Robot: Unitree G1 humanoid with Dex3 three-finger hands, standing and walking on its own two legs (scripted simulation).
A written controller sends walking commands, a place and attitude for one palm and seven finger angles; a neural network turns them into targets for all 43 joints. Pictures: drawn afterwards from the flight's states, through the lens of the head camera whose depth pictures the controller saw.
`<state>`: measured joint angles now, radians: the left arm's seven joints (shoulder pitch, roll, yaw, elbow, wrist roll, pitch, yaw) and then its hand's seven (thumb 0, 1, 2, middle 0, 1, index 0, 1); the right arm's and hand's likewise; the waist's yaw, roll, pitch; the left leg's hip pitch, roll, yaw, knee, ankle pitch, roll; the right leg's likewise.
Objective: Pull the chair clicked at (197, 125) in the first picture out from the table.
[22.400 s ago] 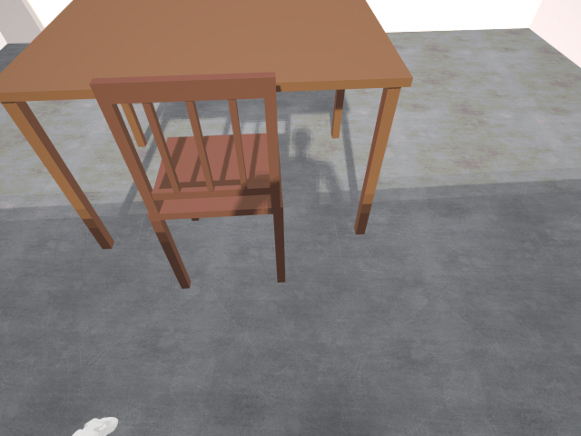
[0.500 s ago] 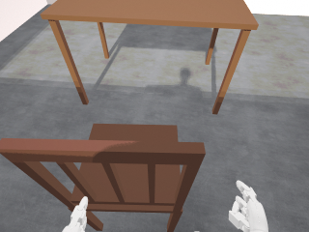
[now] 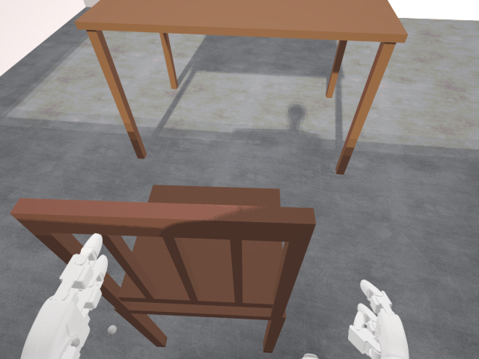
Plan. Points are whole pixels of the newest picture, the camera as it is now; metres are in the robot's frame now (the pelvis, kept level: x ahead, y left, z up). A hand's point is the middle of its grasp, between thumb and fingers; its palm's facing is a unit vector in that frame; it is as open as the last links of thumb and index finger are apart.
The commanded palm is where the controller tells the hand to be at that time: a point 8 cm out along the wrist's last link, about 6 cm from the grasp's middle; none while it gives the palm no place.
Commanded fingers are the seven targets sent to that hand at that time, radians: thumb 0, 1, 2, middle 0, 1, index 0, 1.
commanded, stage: draw the hand back to the body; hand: left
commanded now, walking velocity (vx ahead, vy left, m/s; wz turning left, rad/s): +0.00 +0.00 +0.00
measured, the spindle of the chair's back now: (184, 270) +0.28 +0.13 -0.03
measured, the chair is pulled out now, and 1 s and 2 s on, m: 0.68 0.67 0.67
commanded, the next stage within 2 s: step back with the hand held close in 1.06 s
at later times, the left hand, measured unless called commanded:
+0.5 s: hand (45, 270) +0.19 +0.24 +0.16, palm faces +0.40 -0.80 -0.45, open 12.0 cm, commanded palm +0.15 +0.27 +0.21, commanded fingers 0.00 0.61 0.76 -0.16 -0.24 -0.16 -0.24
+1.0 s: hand (32, 218) +0.23 +0.24 +0.21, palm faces +0.45 -0.77 -0.46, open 7.5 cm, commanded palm +0.17 +0.28 +0.24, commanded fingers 0.00 0.90 0.90 -0.20 -0.30 -0.20 -0.30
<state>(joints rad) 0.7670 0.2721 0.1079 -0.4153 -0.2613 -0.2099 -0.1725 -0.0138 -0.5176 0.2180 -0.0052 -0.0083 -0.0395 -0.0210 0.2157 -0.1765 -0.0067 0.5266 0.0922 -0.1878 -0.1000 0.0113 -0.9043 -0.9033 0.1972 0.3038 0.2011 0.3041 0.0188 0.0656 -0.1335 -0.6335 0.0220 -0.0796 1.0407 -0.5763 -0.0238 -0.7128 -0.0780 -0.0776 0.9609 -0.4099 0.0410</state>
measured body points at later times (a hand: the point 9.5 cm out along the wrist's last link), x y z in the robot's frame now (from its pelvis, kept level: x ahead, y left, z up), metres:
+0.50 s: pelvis +0.03 -0.01 +0.06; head +0.01 -0.04 +0.51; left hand +0.16 +0.28 +0.19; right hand +0.22 -0.24 -0.03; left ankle -0.03 +0.13 -0.68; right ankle +0.04 -0.15 -0.68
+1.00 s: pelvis +0.03 -0.02 +0.06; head +0.03 -0.05 +0.51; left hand +0.20 +0.28 +0.24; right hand +0.22 -0.25 -0.04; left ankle -0.03 +0.13 -0.68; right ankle +0.04 -0.15 -0.68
